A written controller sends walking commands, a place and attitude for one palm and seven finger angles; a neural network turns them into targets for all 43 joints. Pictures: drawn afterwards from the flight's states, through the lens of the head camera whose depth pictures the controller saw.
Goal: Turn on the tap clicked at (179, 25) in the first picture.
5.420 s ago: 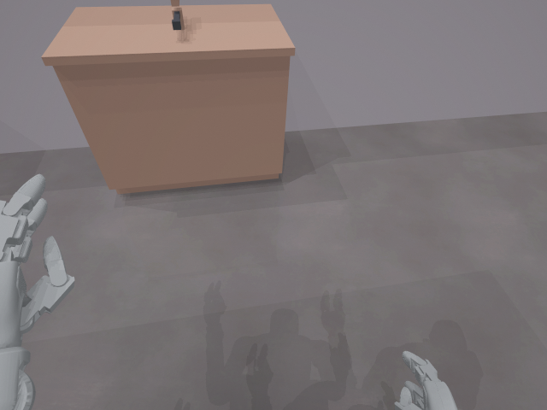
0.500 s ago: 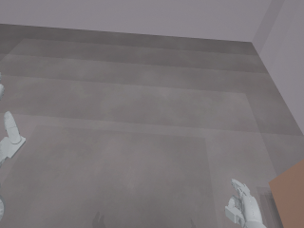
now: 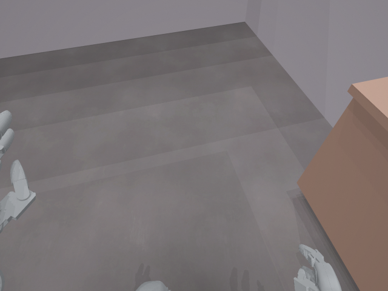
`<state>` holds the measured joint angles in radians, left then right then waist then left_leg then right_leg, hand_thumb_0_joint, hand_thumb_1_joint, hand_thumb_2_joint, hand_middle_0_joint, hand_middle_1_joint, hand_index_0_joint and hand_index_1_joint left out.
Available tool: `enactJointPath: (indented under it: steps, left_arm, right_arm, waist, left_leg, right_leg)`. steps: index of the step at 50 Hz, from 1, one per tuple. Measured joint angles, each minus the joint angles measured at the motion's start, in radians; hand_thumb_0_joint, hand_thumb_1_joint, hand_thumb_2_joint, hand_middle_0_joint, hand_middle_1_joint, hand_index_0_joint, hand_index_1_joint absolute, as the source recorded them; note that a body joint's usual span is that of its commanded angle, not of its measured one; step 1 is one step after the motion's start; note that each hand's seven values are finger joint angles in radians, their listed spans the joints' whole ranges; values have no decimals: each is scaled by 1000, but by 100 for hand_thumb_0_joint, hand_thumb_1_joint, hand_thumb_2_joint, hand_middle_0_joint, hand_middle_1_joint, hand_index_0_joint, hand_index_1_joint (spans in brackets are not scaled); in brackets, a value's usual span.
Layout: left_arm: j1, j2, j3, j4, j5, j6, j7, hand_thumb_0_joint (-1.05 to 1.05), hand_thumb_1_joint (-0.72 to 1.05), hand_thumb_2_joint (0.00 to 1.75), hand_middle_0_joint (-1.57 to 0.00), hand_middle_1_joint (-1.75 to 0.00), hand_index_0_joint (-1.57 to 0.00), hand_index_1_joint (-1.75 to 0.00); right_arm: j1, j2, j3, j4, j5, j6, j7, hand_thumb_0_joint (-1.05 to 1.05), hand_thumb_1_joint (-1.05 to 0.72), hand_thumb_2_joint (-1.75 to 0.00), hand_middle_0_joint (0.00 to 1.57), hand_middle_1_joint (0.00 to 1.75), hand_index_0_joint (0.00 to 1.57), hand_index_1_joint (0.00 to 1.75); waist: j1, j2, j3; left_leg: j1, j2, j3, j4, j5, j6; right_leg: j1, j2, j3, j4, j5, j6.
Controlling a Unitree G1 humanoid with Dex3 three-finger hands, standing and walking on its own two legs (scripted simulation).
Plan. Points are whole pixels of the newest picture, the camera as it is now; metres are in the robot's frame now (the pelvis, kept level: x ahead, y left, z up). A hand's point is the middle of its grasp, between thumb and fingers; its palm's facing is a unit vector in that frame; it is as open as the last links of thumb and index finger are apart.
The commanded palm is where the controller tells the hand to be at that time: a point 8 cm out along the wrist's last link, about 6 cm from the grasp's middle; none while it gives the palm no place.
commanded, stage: turn to face it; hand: left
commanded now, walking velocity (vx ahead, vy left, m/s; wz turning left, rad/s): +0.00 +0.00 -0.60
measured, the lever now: out of the picture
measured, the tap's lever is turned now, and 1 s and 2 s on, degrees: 0 0 0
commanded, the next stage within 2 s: none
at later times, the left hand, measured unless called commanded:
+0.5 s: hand (114, 202) +0.22 +0.13 +0.16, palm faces +0.12 -0.87 -0.48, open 7.4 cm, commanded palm +0.16 +0.20 +0.18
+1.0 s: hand (149, 241) +0.17 +0.07 +0.17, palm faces -0.10 -0.90 -0.44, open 7.4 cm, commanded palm +0.14 +0.12 +0.18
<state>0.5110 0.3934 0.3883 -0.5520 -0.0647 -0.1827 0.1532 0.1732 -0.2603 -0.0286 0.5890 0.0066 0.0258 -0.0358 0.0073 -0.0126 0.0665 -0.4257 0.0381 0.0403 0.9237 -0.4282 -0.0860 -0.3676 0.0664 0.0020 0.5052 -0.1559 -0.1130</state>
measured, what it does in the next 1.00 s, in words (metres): walks backwards, turning right: left foot, then right foot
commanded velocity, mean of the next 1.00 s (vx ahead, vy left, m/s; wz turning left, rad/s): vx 0.00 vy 0.00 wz -0.60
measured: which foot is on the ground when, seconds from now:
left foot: up 0.00-0.16, down 0.18-0.46, up 0.48-0.86, down 0.88-1.00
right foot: down 0.00-0.18, up 0.20-0.42, down 0.44-0.90, up 0.92-1.00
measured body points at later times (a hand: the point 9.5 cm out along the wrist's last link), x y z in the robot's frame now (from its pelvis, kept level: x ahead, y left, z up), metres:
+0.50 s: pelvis -0.08 -0.02 -0.02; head -0.04 -0.06 +0.43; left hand +0.20 +0.17 +0.19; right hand +0.03 -0.25 -0.13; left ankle -0.04 +0.16 -0.71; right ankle -0.06 -0.11 -0.74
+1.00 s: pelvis -0.15 -0.02 -0.01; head -0.13 -0.04 +0.44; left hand +0.17 +0.12 +0.19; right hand -0.12 -0.31 -0.09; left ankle -0.07 +0.12 -0.74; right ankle -0.13 -0.10 -0.69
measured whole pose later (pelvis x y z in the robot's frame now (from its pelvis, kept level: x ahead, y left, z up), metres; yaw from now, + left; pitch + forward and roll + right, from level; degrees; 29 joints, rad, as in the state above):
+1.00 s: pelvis -0.15 -0.02 -0.01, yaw -35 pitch -1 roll +2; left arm 0.45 0.37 0.37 -0.51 -0.03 -0.17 0.13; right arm 0.18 -0.20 -0.02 0.51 0.02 0.03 -0.03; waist 0.05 -0.03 0.06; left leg -0.21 0.09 0.14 0.54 -0.31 -0.06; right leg -0.55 0.06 -0.02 0.98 -0.39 0.03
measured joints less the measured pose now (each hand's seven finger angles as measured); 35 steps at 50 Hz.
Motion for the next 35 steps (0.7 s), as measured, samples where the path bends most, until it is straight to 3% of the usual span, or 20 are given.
enactJointPath:
  steps: [6, 8, 10, 12, 15, 20, 22, 23, 24, 26, 29, 32, 35]
  left_arm:
    - [-25, -5, -20, -4, 10, 4, -1, 1, 89, 90, -21, -30, -21, -31]
    - [-32, -8, -24, -8, 13, 5, -6, 1, 89, 90, -21, -30, -21, -31]
    - [-50, -4, -21, -8, 18, 1, -13, 1, 89, 90, -21, -30, -21, -31]
    - [-58, 0, -9, 9, 31, -2, -18, 1, 89, 90, -21, -30, -21, -31]
    - [-62, -20, -11, 42, 39, 6, -21, 1, 89, 90, -21, -30, -21, -31]
    - [-91, -45, -37, 58, 42, 22, -15, 2, 89, 90, -20, -30, -20, -31]
    - [-111, -26, -36, 57, 44, 26, -18, 2, 89, 90, -20, -30, -20, -31]
    - [-130, -25, -39, 58, 46, 24, -20, 2, 89, 90, -20, -30, -20, -31]
    - [-144, -22, -42, 56, 45, 21, -22, 2, 89, 90, -20, -30, -20, -31]
    - [-134, -17, -36, 35, 30, 19, -24, 2, 89, 90, -20, -30, -20, -31]
    - [-49, -4, -8, -22, 11, 8, -22, 2, 89, 90, -21, -30, -21, -31]
    - [20, 19, 18, -48, 4, -9, -20, 1, 89, 90, -21, -30, -21, -31]
    - [45, 38, 35, -42, 1, -13, -14, 1, 89, 90, -21, -31, -21, -31]
  right_arm:
    - [8, -11, -3, -39, 4, 20, 7, 1, -91, -90, 20, 30, 20, 30]
    - [10, -9, 1, -57, 4, 23, 10, 1, -91, -90, 20, 30, 20, 30]
    - [5, 6, 4, -71, 1, 20, 8, 1, -91, -90, 20, 30, 20, 30]
    - [4, 34, 11, -78, 0, 14, 4, 1, -91, -90, 20, 30, 20, 30]
    - [19, 70, 24, -78, 6, -7, 11, 1, -91, -90, 20, 30, 20, 30]
    - [40, 110, 62, -66, 9, -49, 33, 1, -91, -90, 20, 30, 20, 30]
    - [45, 119, 72, -69, 9, -61, 40, 1, -91, -90, 21, 30, 20, 30]
    - [38, 114, 72, -65, 10, -64, 43, 0, -91, -90, 21, 30, 21, 30]
    - [29, 108, 70, -55, 12, -61, 44, 1, -91, -90, 21, 30, 21, 30]
    - [2, 92, 63, -31, 13, -38, 43, 1, -91, -90, 21, 30, 21, 30]
    - [-25, 62, 45, -14, 5, -3, 35, 1, -91, -90, 21, 30, 21, 30]
    - [-25, 34, 18, -8, 2, 18, 22, 1, -91, -90, 20, 30, 20, 30]
    - [-10, 8, -5, -10, 3, 28, 12, 1, -91, -90, 20, 30, 20, 30]
  waist:
    - [9, -37, -53]
    - [12, -38, -65]
    - [16, -46, -57]
    - [31, -51, -44]
    - [46, -12, -36]
    - [63, 53, 2]
    - [55, 66, 25]
    - [43, 88, 49]
    - [29, 93, 67]
    - [13, 71, 88]
    - [-17, 43, 97]
    - [-32, 25, 80]
    - [-26, 8, 46]
  left_leg:
    - [118, -17, 3, -254, -18, 27]
    - [179, -10, 16, -379, 11, 44]
    - [198, -2, 34, -434, 133, 55]
    - [204, 11, 66, -410, 149, 45]
    - [220, 56, 94, -391, 123, 31]
    - [221, 150, 142, -344, 105, -5]
    - [192, 187, 147, -281, 81, -27]
    - [168, 216, 133, -231, 70, -22]
    - [128, 210, 97, -150, 13, -15]
    - [43, 143, 27, 46, -76, -9]
    - [-37, 70, -8, 217, -55, -12]
    - [-49, 38, 1, 176, -25, -14]
    - [-20, 16, 12, 55, -22, -8]
  right_leg:
    - [-31, 24, 57, -25, 50, 9]
    - [-49, 40, 70, -17, 60, 17]
    - [-81, 49, 81, 45, 3, 47]
    - [-137, 37, 52, 253, -154, 99]
    - [-158, -14, -24, 457, -242, 148]
    - [-25, -84, -91, 268, -238, 174]
    - [40, -89, -109, 148, -156, 158]
    - [41, -67, -125, 144, -126, 121]
    - [27, -58, -130, 160, -125, 85]
    - [-5, -56, -105, 176, -129, 43]
    - [-19, -43, -60, 134, -88, 29]
    - [-17, -26, -27, 74, -39, 22]
    - [-20, -12, 6, 27, 2, 16]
